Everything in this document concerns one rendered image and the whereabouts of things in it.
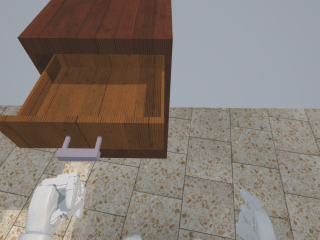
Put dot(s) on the drawer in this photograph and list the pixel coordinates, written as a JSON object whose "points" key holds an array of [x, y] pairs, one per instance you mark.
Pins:
{"points": [[119, 97]]}

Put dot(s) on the handle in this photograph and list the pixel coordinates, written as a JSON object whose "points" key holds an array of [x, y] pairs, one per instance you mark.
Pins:
{"points": [[79, 154]]}

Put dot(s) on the cabinet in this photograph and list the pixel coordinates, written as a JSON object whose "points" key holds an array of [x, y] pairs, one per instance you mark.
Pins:
{"points": [[105, 27]]}

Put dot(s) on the robot left hand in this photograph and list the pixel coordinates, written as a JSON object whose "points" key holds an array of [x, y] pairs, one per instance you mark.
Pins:
{"points": [[65, 191]]}

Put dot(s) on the robot right hand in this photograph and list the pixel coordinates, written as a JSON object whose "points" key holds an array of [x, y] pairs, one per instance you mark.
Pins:
{"points": [[259, 225]]}

